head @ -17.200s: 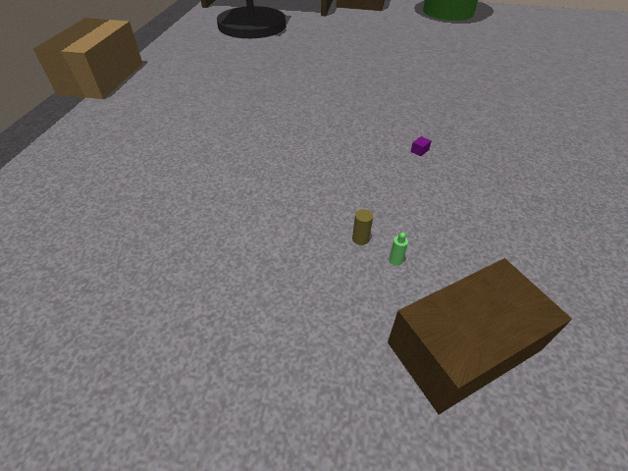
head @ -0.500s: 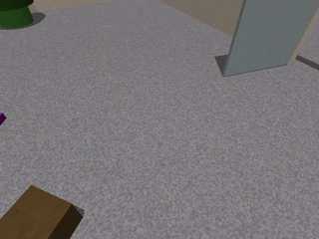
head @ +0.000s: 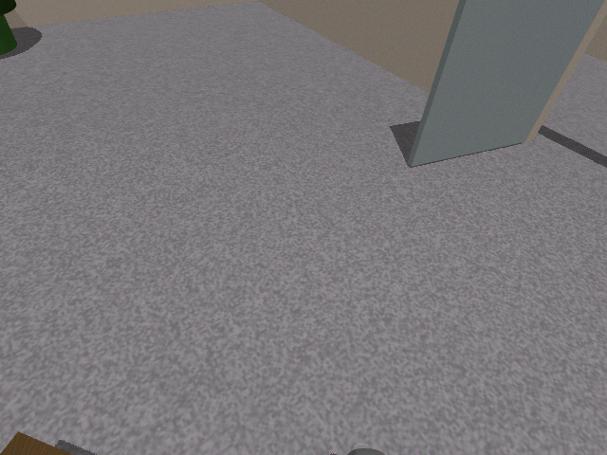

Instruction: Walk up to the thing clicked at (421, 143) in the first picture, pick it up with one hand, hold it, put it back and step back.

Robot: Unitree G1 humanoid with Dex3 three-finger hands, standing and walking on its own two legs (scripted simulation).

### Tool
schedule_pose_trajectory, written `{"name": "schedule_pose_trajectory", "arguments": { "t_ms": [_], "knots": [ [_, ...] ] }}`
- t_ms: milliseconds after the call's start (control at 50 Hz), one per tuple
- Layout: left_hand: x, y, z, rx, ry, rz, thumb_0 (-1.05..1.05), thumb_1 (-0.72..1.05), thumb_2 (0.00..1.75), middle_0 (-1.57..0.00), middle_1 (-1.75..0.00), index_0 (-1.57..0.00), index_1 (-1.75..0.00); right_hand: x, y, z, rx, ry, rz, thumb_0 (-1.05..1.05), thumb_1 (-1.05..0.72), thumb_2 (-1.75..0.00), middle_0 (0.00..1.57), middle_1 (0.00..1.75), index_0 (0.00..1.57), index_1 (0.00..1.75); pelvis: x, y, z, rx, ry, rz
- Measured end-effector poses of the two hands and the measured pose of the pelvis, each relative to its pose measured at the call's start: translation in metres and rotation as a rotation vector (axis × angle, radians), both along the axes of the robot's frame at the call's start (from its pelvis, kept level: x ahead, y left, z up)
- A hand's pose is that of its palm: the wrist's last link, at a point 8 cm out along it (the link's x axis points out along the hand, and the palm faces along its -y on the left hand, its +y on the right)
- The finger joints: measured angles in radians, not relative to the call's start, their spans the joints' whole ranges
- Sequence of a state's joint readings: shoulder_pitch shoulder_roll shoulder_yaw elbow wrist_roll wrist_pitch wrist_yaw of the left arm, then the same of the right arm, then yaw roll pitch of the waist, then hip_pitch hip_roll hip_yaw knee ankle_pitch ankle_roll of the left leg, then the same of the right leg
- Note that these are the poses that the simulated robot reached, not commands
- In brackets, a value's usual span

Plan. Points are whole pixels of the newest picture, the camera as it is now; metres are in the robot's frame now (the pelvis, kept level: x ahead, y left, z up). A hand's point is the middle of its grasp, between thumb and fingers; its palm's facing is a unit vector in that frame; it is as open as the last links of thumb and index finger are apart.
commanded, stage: walk up
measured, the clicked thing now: out of the picture +0.99 +1.38 -0.75
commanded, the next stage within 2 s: none
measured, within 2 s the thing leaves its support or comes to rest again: neither
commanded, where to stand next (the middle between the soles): +1.32 -0.04 m, yaw +1 degrees
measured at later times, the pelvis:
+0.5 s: pelvis +0.29 -0.04 -0.01, yaw +0 degrees
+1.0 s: pelvis +0.56 -0.04 -0.01, yaw -1 degrees
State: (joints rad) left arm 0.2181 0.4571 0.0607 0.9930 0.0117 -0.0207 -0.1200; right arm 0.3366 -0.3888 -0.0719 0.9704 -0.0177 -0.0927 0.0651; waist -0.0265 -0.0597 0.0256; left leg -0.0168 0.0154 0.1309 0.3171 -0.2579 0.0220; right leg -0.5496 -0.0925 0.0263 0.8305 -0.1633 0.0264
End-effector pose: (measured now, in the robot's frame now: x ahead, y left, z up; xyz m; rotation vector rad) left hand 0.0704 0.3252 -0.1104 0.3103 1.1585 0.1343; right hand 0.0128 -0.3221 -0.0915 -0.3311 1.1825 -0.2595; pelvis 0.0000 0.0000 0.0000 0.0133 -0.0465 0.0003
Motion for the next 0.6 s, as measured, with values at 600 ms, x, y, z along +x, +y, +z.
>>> {"name": "schedule_pose_trajectory", "arguments": {
  "t_ms": [600],
  "knots": [
    [0.312, -0.026, -0.016, 0.037, -0.009, 0.048, 0.01, 0.90, 0.90, -0.20, -0.30, -0.21, -0.30, 0.442, -0.027, -0.009, -0.005, -0.118, 0.156, 0.01, -0.90, -0.90, 0.20, 0.30, 0.20, 0.30, 0.352, -0.025, -0.022, -0.056, 0.021, 0.000]
  ]
}}
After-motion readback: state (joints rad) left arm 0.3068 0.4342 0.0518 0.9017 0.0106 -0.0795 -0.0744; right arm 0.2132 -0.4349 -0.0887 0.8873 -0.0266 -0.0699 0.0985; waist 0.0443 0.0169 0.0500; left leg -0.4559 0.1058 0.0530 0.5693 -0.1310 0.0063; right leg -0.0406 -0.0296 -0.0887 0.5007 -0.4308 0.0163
